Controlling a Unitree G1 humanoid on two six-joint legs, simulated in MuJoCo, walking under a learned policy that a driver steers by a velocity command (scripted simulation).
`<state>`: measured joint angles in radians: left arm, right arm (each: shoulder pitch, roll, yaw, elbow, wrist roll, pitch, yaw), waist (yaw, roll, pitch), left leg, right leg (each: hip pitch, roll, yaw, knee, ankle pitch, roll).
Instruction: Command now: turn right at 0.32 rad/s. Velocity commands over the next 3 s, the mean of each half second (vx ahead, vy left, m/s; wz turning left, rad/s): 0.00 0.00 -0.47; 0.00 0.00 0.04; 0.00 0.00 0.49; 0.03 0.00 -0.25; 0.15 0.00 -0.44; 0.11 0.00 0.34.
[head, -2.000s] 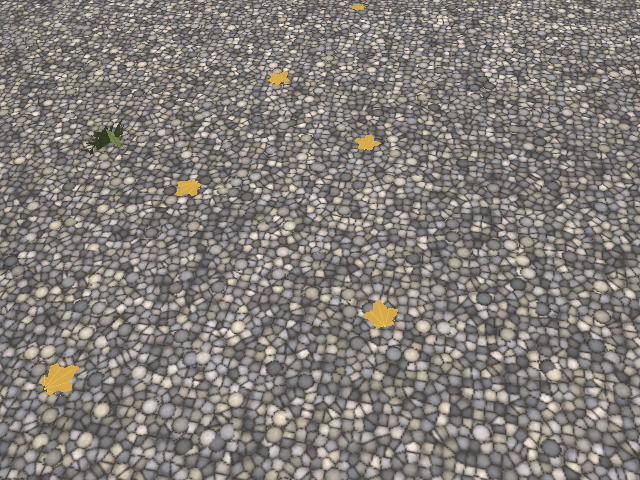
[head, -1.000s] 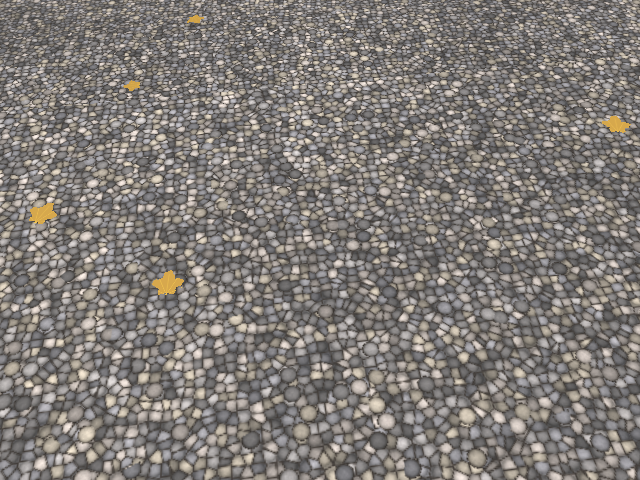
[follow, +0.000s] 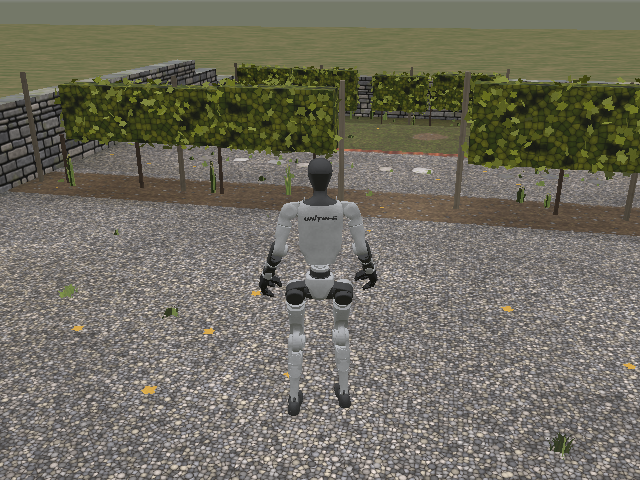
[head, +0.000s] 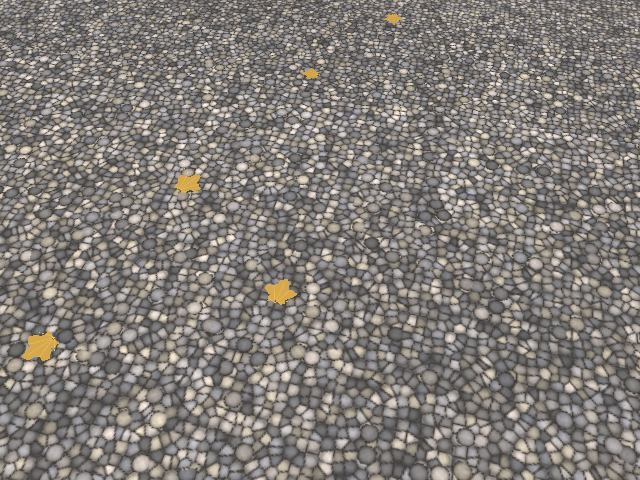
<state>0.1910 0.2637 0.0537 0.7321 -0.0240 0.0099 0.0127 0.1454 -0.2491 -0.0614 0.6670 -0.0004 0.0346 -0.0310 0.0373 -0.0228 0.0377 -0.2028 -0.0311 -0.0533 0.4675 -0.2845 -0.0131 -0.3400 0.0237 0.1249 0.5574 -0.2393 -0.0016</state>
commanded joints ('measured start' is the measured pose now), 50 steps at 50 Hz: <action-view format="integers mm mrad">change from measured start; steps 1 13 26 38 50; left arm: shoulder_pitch -45 -8 -26 -9 12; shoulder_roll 138 126 198 117 154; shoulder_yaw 38 52 49 -1 56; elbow -94 -140 -187 -111 -141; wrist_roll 3 0 18 55 42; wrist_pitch -30 30 -3 -19 -4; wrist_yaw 0 -43 17 -9 5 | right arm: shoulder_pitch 65 -19 -29 9 21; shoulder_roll -193 -211 -133 -161 -151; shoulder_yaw -65 -70 -45 -17 -27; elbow -48 -31 -27 -12 -93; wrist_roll -28 27 -2 -13 16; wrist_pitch -8 -19 -25 -51 -25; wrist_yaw -4 -15 -18 17 4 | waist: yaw -55 -28 -32 -18 -28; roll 271 194 -89 -17 -111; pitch -124 -109 -119 -67 -81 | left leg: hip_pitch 160 68 -388 48 -290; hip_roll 326 310 31 126 5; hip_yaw -255 -1 -35 -66 -68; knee -112 -3 554 -29 267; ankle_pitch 423 456 -49 307 13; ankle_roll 221 168 -74 6 6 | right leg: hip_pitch -177 19 187 33 212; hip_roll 20 -15 -192 -107 -247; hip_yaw -56 -207 233 137 171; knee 171 39 -231 -146 -192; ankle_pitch -203 -32 213 -30 135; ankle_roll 6 20 -221 -105 -196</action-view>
